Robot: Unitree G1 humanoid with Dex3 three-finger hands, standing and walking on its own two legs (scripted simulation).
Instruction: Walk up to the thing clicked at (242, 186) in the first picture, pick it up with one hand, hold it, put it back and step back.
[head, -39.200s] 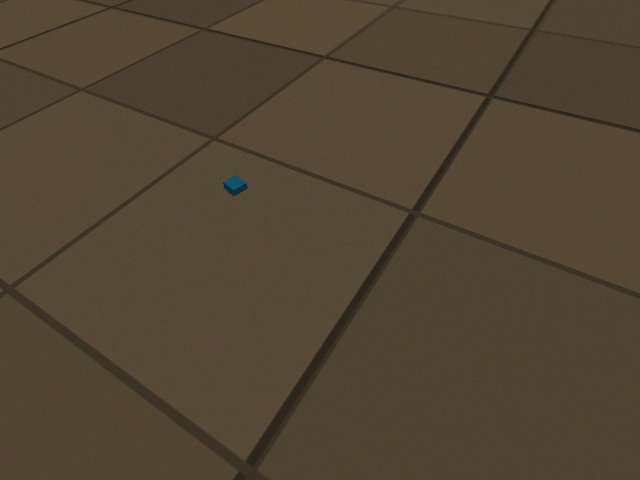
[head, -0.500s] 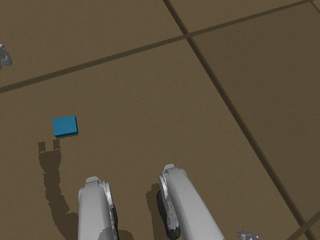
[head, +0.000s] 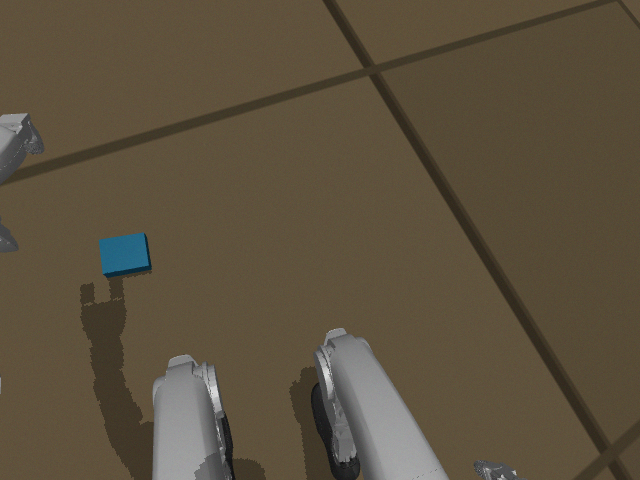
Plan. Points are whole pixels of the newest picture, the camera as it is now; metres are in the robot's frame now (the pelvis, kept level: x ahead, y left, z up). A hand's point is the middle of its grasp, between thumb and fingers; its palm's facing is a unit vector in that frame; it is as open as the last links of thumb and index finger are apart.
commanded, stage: approach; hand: left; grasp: from above
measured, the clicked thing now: (125, 254) +0.55 +0.27 -0.51
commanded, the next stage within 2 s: rest palm in 0.94 s
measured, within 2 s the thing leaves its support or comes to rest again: neither
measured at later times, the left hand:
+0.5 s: hand (104, 249) +0.51 +0.27 -0.35, palm faces -0.48 -0.02 -0.88, open 13.9 cm
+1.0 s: hand (109, 245) +0.54 +0.27 -0.40, palm faces -0.41 -0.02 -0.91, open 14.5 cm
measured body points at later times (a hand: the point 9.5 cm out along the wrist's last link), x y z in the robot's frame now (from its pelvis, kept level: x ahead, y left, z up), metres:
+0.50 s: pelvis -0.02 -0.01 -0.17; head +0.27 +0.06 +0.17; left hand +0.53 +0.27 -0.30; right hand +0.00 -0.26 -0.27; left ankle +0.07 +0.11 -0.49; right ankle +0.07 -0.14 -0.49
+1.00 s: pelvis -0.01 -0.01 -0.20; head +0.29 +0.06 +0.13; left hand +0.55 +0.27 -0.35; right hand +0.00 -0.28 -0.27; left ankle +0.07 +0.11 -0.49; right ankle +0.07 -0.14 -0.49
